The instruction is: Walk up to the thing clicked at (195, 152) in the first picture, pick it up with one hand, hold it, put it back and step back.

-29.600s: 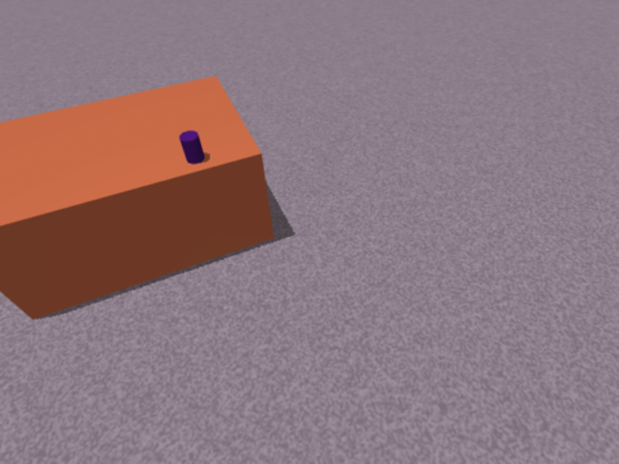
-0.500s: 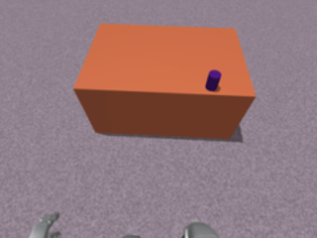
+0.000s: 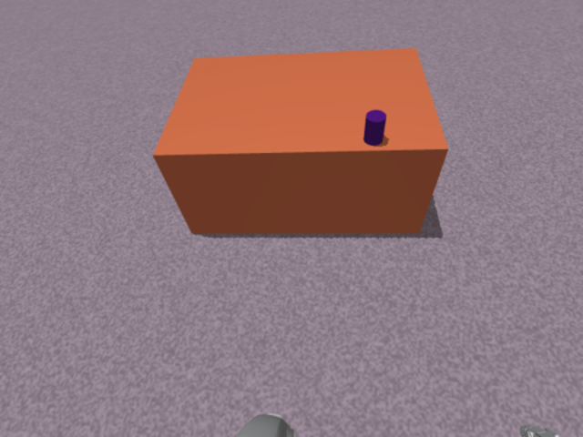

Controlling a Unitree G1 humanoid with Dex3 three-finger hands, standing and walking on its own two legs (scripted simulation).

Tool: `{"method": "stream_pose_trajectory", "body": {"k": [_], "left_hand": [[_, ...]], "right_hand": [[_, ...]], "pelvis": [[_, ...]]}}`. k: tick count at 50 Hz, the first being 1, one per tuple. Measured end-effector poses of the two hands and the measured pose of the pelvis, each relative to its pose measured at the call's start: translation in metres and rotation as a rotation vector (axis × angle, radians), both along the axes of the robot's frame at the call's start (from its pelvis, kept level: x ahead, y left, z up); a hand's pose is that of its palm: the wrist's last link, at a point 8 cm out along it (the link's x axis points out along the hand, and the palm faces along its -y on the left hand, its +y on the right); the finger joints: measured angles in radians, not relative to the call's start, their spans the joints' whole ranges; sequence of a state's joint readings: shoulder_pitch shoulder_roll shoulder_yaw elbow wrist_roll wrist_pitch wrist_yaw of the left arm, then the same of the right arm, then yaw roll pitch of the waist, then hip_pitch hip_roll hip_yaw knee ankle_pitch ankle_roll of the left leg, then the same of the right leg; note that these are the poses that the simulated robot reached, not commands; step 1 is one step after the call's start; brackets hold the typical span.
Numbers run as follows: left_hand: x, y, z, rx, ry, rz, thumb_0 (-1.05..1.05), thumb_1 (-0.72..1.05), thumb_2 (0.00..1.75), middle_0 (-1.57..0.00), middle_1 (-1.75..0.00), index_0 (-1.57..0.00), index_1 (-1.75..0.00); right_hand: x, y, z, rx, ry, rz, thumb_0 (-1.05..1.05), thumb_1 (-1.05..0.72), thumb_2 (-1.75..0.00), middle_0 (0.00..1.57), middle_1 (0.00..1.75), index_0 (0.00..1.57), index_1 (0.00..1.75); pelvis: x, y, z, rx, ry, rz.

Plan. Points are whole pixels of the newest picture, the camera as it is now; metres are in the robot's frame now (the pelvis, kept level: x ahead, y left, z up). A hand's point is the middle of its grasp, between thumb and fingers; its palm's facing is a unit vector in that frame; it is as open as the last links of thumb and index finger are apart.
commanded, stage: step back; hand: right
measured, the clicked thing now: (374, 128) +1.02 -0.20 -0.26
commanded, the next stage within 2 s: stand in 1.00 s
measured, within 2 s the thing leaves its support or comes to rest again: neither
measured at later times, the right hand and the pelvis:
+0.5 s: hand out of the picture +0.07 -0.25 -0.15, palm faces -0.10 +0.93 -0.36, open 7.4 cm; pelvis -0.03 +0.00 +0.01, yaw +4 degrees
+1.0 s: hand out of the picture +0.14 -0.21 -0.14, palm faces -0.05 +0.94 -0.32, open 7.4 cm; pelvis +0.01 +0.02 +0.01, yaw +2 degrees
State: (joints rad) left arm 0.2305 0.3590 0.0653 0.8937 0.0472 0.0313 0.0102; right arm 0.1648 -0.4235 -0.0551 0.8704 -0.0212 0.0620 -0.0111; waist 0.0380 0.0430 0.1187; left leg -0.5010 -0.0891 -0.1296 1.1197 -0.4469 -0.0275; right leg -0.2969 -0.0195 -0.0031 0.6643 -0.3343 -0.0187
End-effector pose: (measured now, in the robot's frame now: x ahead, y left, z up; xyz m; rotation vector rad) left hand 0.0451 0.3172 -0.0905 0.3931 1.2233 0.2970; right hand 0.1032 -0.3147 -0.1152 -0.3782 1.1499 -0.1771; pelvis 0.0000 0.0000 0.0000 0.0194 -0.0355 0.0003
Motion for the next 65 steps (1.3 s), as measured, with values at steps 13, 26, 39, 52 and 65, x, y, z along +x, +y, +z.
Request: {"method": "stream_pose_trajectory", "body": {"k": [13,26,39,52,65], "left_hand": [[-0.049,0.025,-0.008,-0.035,-0.033,0.071,0.01,0.91,0.90,-0.20,-0.30,-0.20,-0.30],[-0.046,-0.007,-0.012,-0.087,-0.055,0.069,0.01,0.91,0.90,-0.20,-0.30,-0.21,-0.30],[0.002,0.015,-0.019,-0.107,-0.038,0.053,0.01,0.91,0.90,-0.20,-0.30,-0.20,-0.30],[0.050,0.013,-0.002,-0.079,-0.094,0.005,0.01,0.91,0.90,-0.20,-0.30,-0.20,-0.30],[0.040,-0.007,-0.003,-0.121,-0.053,-0.011,0.01,0.91,0.90,-0.20,-0.30,-0.20,-0.30]], "right_hand": [[-0.076,0.029,0.003,0.027,0.089,0.021,0.01,-0.90,-0.89,0.20,0.30,0.20,0.30],[-0.036,0.017,0.007,0.019,0.031,0.043,0.01,-0.90,-0.89,0.20,0.30,0.20,0.30],[-0.003,0.051,0.013,0.034,0.028,0.032,0.01,-0.90,-0.89,0.20,0.30,0.20,0.30],[0.030,0.055,0.015,0.066,-0.034,0.004,0.01,-0.90,-0.89,0.20,0.30,0.20,0.30],[0.001,0.041,0.021,0.058,0.031,-0.020,0.01,-0.90,-0.89,0.20,0.30,0.20,0.30]], "pelvis": [[-0.034,0.011,0.003,0.000,-0.017,0.068],[-0.026,0.005,0.006,-0.027,-0.015,0.070],[0.002,0.022,0.010,-0.028,0.000,0.052],[0.011,0.022,0.016,-0.017,-0.004,0.041],[0.004,0.016,0.024,-0.017,-0.006,0.047]]}}
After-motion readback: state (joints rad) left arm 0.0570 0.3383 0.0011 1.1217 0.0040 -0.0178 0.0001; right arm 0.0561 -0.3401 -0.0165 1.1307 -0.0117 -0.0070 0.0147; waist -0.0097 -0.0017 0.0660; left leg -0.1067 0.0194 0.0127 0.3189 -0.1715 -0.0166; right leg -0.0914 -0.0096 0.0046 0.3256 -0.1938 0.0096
